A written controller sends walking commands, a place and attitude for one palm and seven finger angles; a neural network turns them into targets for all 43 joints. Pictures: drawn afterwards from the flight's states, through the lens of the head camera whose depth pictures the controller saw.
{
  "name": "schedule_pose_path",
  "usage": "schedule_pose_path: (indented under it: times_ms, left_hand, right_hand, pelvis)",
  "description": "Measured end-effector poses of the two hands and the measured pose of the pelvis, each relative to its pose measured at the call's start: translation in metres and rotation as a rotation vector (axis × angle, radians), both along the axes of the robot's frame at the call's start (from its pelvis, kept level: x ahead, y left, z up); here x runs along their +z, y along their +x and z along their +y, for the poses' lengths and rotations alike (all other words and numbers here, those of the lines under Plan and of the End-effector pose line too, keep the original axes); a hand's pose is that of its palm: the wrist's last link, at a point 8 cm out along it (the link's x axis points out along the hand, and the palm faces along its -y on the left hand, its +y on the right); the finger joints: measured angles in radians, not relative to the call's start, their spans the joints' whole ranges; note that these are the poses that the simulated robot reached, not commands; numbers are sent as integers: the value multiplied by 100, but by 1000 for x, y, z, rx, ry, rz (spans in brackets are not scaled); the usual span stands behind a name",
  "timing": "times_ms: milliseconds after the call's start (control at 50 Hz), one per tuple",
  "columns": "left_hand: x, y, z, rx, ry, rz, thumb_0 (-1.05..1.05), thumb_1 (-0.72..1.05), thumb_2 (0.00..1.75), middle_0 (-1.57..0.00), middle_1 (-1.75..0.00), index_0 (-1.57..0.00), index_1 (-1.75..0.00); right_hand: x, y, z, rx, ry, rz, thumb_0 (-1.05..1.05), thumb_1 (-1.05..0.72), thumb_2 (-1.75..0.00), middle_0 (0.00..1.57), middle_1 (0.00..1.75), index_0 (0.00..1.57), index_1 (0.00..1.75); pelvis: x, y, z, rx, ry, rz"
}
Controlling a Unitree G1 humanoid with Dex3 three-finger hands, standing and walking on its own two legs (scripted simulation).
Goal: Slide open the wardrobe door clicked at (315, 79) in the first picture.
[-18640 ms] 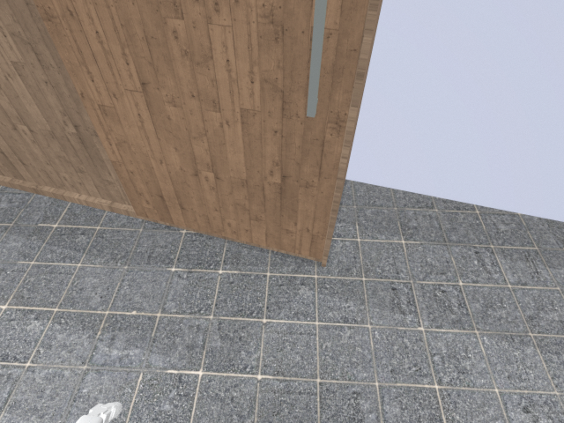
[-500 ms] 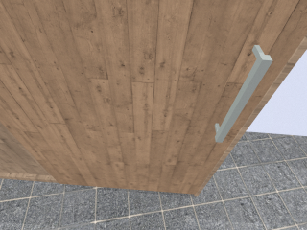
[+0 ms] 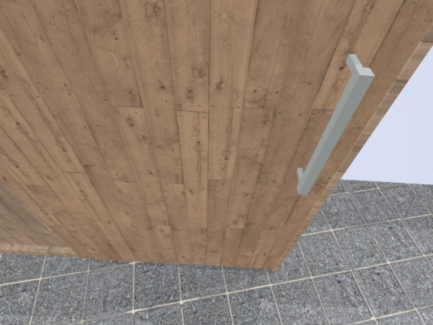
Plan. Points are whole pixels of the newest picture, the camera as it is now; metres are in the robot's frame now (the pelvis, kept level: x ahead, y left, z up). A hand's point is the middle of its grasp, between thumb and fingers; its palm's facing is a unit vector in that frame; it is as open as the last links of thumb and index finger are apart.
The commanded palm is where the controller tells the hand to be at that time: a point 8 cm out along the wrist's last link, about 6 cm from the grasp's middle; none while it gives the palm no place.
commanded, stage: raise the hand with hooked fingers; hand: right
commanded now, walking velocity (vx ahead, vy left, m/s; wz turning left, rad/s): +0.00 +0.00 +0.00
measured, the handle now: (323, 137) +0.42 -0.17 +0.14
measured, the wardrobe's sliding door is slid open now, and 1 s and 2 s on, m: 0.00 0.00 0.00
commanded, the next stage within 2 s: none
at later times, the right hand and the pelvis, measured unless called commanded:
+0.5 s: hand (362, 319) +0.15 -0.22 +0.01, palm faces +0.10 +0.99 -0.06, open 9.6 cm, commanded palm +0.13 -0.27 +0.02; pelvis -0.03 -0.02 -0.06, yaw -5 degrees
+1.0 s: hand (401, 268) +0.21 -0.27 +0.07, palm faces +0.07 +0.99 -0.09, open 12.5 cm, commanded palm +0.17 -0.32 +0.09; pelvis -0.01 -0.03 -0.03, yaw -3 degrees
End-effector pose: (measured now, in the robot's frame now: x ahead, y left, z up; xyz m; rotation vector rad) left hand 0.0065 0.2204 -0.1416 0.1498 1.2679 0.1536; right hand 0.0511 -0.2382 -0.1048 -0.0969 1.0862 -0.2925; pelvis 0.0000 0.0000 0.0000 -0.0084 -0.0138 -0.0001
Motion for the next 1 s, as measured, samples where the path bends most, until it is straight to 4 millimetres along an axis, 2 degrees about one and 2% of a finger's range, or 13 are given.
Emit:
schedule_pose_path:
  times_ms: [100,160,220,300,360,400,460,540,620,720,800,900,1000]
  left_hand:
    - [23,75,23,-51,81,-397,2,92,90,-20,-30,-20,-30]
    - [45,124,33,-95,116,-612,1,92,90,-20,-30,-20,-30]
    - [68,164,36,-149,138,-775,1,92,90,-19,-30,-20,-30]
    - [88,201,25,-211,157,-885,1,91,90,-19,-30,-20,-30]
    - [90,215,7,-259,144,-908,1,91,90,-19,-30,-20,-30]
    - [83,217,-8,-298,122,-894,1,91,90,-19,-30,-20,-30]
    - [64,209,-32,-342,65,-839,1,91,90,-19,-30,-20,-30]
    - [35,184,-57,-333,-20,-738,1,91,90,-20,-30,-20,-30]
    - [22,154,-67,-256,-66,-654,1,90,90,-20,-30,-20,-30]
    - [23,128,-55,-186,-40,-612,1,90,90,-20,-30,-21,-30]
    - [30,122,-35,-181,18,-609,1,90,90,-20,-30,-21,-30]
    - [45,132,-14,-189,89,-645,1,90,90,-20,-30,-20,-30]
    - [63,151,-9,-199,117,-716,1,91,90,-20,-30,-20,-30]
  right_hand:
    - [93,102,-11,56,-48,-690,2,-88,-87,21,34,20,34]
    - [123,131,-4,160,16,-1017,1,-83,-85,21,37,20,37]
    - [120,128,5,300,84,-1151,1,-76,-83,21,40,20,41]
    - [87,99,2,295,157,-1035,0,-66,-79,22,46,22,46]
    - [75,72,-13,200,112,-957,1,-59,-76,23,50,22,51]
    - [81,62,-22,167,52,-970,1,-54,-74,23,53,23,54]
    - [101,63,-31,184,-10,-1057,1,-47,-71,24,58,23,58]
    - [122,86,-31,289,2,-1116,1,-37,-67,24,64,23,64]
    - [129,108,-37,333,50,-1046,1,-28,-63,25,70,24,70]
    - [144,118,-55,287,32,-1017,0,-17,-58,26,77,25,77]
    - [158,119,-65,271,-3,-1060,0,-7,-54,26,83,26,83]
    - [168,124,-72,279,-9,-1076,0,4,-49,27,91,26,91]
    - [183,133,-81,279,-20,-1092,0,16,-44,28,98,27,98]
  pelvis:
    - [-10,-8,-7,-42,-3,46]
    - [-23,-14,-8,-28,-8,103]
    - [-39,-18,-9,-17,-10,135]
    - [-53,-20,-11,-22,-7,156]
    - [-58,-20,-13,-39,11,160]
    - [-60,-21,-14,-54,25,161]
    - [-62,-25,-16,-75,46,160]
    - [-60,-28,-20,-83,59,156]
    - [-52,-27,-24,-70,51,150]
    - [-42,-21,-28,-53,41,138]
    - [-37,-18,-31,-50,39,127]
    - [-32,-16,-32,-54,39,105]
    - [-26,-12,-31,-55,37,76]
